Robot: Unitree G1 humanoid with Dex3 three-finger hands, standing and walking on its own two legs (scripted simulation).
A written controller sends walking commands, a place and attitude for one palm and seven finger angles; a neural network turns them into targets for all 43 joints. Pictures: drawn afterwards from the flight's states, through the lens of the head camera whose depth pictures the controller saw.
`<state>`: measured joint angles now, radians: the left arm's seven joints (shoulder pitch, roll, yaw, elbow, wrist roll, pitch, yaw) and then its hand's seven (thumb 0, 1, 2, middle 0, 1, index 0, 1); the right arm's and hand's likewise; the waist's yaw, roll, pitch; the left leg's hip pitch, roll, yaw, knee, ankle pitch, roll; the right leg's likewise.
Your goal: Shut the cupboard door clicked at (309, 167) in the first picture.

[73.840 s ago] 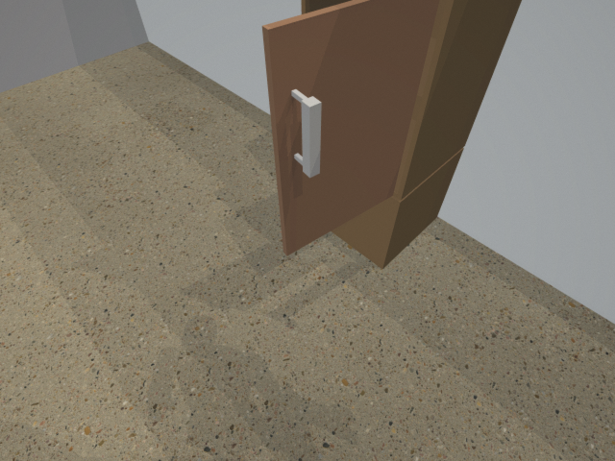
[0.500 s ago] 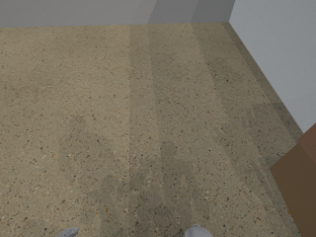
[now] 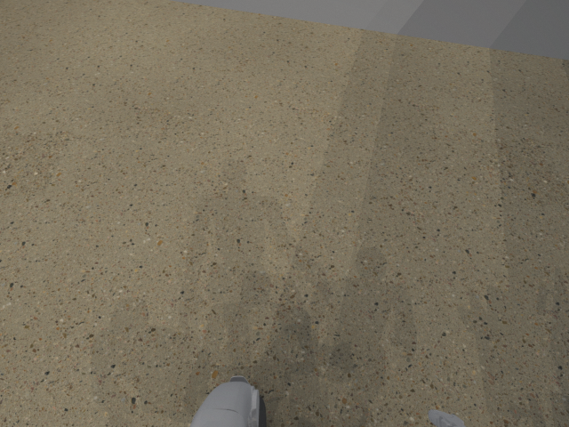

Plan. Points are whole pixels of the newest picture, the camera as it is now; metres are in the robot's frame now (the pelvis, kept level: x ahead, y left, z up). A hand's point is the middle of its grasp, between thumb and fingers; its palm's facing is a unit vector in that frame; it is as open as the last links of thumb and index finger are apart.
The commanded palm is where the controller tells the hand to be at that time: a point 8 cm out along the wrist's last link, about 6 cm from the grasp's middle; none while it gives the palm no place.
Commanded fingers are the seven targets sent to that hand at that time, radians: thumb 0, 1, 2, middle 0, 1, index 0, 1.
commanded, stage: turn to face it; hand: left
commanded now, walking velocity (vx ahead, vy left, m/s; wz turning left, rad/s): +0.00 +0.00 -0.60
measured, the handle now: out of the picture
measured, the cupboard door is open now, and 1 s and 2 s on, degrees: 8 8 8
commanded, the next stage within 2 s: none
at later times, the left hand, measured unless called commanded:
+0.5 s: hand (175, 398) +0.16 +0.20 -0.17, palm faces -0.13 -0.97 -0.22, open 7.4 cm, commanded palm none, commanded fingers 0.00 0.90 0.90 -0.20 -0.30 -0.20 -0.30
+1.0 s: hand (200, 316) +0.30 +0.19 -0.17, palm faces -0.45 -0.87 -0.21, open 7.4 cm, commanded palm none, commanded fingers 0.00 0.90 0.90 -0.20 -0.30 -0.20 -0.30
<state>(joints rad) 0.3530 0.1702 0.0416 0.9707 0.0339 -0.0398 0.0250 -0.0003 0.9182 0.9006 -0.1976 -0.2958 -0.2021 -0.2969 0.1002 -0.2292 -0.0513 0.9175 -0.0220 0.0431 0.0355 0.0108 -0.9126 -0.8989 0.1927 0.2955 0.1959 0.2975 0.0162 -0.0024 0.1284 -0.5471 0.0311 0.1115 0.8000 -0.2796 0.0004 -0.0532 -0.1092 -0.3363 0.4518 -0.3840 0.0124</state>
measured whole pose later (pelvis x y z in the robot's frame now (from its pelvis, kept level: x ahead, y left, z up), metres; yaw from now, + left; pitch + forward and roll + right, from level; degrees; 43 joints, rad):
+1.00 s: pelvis +0.12 +0.04 +0.00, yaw -30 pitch +1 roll -2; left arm 0.17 0.26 0.09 0.90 0.03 0.08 -0.01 0.00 0.90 0.90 -0.20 -0.30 -0.20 -0.30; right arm 0.20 -0.18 -0.01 0.88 -0.03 0.01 -0.03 0.01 -0.91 -0.90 0.20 0.30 0.20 0.30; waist 0.01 -0.04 0.07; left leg -0.29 0.06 0.08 0.58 -0.30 0.02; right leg -0.45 0.04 0.06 0.97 -0.49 0.03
